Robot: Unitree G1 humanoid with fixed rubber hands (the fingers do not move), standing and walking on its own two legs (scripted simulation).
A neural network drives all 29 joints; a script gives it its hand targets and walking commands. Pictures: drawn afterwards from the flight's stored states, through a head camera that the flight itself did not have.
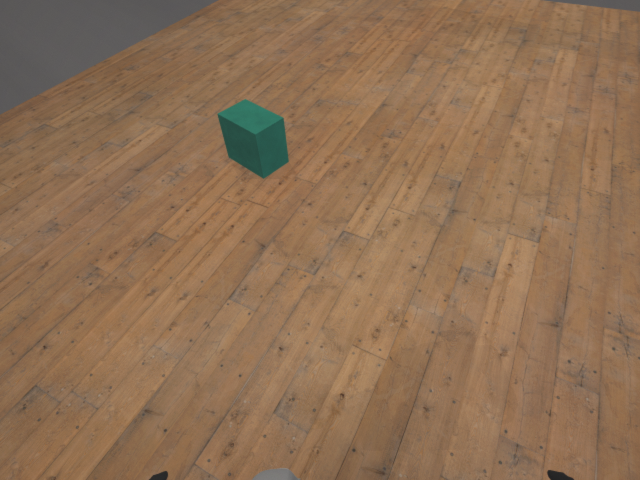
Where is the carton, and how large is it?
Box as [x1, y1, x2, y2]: [218, 99, 288, 178]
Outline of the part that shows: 244,99 218,113 218,117 229,157 263,178 288,161 283,118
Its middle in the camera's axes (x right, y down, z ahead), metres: -0.33 -0.50 +1.93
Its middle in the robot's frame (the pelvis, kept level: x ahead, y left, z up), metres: +1.71 +0.36 -0.64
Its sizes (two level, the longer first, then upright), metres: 0.276 0.177 0.256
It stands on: the floor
